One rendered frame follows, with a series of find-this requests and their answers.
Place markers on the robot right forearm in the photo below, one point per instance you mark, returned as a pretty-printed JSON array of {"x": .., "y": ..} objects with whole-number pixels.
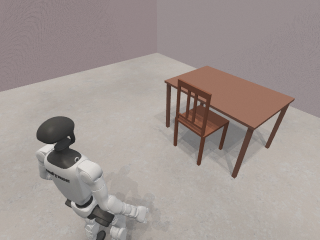
[{"x": 117, "y": 207}]

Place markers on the table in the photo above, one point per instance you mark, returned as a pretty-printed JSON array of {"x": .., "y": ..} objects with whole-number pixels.
[{"x": 245, "y": 102}]

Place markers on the right robot hand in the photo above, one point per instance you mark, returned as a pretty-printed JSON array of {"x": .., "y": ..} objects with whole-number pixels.
[{"x": 142, "y": 214}]

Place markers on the robot right shin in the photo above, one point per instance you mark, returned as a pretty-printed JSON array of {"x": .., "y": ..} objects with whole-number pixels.
[{"x": 121, "y": 234}]

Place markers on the robot left upper arm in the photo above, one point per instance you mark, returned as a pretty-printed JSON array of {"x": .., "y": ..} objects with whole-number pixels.
[{"x": 40, "y": 154}]

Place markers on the robot right upper arm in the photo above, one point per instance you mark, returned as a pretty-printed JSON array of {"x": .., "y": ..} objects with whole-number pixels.
[{"x": 92, "y": 174}]

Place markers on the chair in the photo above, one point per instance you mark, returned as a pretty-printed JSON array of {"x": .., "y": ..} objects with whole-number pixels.
[{"x": 200, "y": 119}]

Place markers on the robot right thigh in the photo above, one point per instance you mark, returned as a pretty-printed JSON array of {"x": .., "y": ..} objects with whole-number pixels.
[{"x": 106, "y": 218}]

